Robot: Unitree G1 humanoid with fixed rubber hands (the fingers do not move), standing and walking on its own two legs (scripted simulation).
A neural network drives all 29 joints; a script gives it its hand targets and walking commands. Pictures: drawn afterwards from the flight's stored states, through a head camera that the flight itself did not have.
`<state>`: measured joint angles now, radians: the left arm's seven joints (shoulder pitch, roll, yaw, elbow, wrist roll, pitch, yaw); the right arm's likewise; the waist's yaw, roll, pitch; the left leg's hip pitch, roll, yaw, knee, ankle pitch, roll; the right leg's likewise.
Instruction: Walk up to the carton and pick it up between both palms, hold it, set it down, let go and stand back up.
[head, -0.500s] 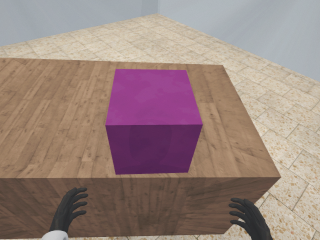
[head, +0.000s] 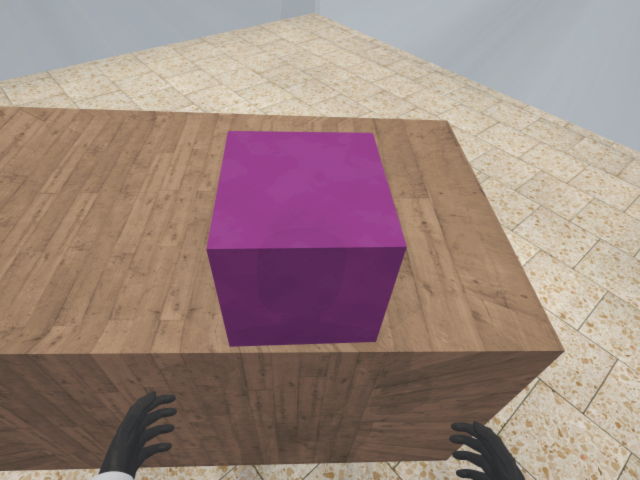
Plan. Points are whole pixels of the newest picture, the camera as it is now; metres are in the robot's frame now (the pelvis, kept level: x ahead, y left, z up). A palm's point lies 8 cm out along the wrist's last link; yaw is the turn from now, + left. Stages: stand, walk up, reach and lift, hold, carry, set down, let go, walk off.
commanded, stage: set down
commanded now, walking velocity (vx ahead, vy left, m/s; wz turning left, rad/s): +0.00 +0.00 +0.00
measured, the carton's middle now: (302, 237) +0.50 +0.06 +0.02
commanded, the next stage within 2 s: let go in 0.68 s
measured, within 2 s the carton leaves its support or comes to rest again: neither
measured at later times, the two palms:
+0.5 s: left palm out of the picture +0.15 +0.24 -0.07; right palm out of the picture +0.16 -0.22 -0.08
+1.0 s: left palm out of the picture +0.16 +0.24 -0.07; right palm out of the picture +0.16 -0.23 -0.09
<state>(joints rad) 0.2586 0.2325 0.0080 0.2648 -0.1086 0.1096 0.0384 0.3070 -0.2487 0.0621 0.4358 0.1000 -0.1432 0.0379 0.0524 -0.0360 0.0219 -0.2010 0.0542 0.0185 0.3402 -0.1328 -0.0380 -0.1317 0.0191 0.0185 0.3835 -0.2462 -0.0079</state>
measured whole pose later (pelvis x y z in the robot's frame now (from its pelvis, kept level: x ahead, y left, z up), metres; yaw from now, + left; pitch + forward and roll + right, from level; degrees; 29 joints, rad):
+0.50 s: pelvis +0.01 +0.00 +0.00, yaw +0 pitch +0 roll +0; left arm 0.26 0.24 0.01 0.37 -0.11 0.14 0.00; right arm 0.24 -0.22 0.06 0.64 0.04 -0.20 0.01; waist 0.04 -0.04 0.04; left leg -0.20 0.05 0.02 0.34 -0.14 -0.04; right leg -0.13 0.02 0.02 0.38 -0.25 -0.01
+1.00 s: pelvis +0.01 +0.00 +0.00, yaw +0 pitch +1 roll +1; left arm 0.26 0.24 0.00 0.38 -0.11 0.15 0.00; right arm 0.21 -0.22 0.04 0.73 0.03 -0.23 0.01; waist 0.03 -0.04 0.04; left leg -0.20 0.05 0.02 0.34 -0.15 -0.04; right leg -0.13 0.02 0.02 0.38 -0.26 -0.01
